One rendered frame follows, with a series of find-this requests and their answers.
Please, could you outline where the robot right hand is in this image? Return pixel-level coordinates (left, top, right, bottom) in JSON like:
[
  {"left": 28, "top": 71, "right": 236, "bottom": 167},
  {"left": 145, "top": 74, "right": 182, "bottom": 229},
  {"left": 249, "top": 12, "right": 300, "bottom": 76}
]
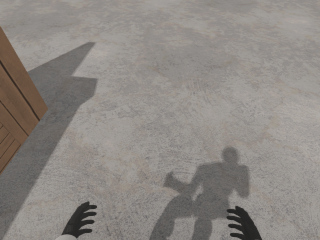
[{"left": 226, "top": 206, "right": 262, "bottom": 240}]

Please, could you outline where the robot left hand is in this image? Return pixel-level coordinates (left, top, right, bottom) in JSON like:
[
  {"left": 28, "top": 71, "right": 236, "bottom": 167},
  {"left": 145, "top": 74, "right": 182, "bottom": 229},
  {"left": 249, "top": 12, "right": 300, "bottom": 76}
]
[{"left": 61, "top": 201, "right": 97, "bottom": 238}]

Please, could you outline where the pedestal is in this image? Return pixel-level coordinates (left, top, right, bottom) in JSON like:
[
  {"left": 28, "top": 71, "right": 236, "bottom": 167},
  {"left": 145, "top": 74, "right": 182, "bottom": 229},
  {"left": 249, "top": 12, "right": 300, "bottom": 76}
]
[{"left": 0, "top": 26, "right": 48, "bottom": 175}]

